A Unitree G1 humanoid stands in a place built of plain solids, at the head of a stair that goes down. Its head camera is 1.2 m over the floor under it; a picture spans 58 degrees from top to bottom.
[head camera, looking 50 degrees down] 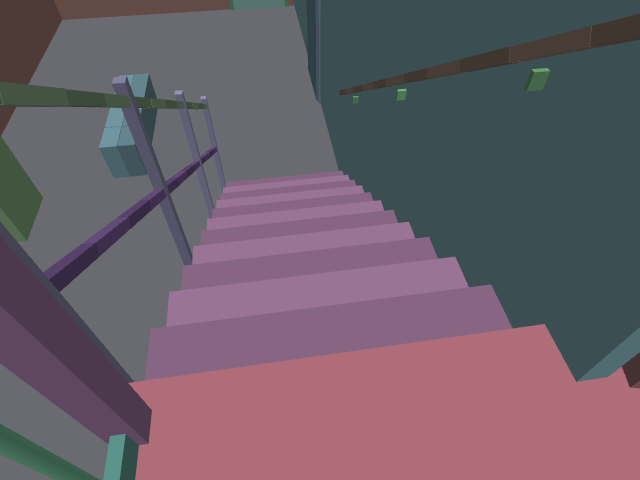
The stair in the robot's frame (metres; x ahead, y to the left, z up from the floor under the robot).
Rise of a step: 0.18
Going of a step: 0.27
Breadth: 1.28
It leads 9 degrees to the left of straight ahead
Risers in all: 12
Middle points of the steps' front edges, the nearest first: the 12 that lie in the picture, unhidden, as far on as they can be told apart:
0.57 -0.07 0.00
0.84 -0.03 -0.18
1.11 0.01 -0.35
1.38 0.05 -0.53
1.65 0.10 -0.71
1.92 0.14 -0.89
2.20 0.18 -1.07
2.47 0.22 -1.24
2.74 0.26 -1.42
3.01 0.30 -1.60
3.28 0.34 -1.78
3.55 0.38 -1.96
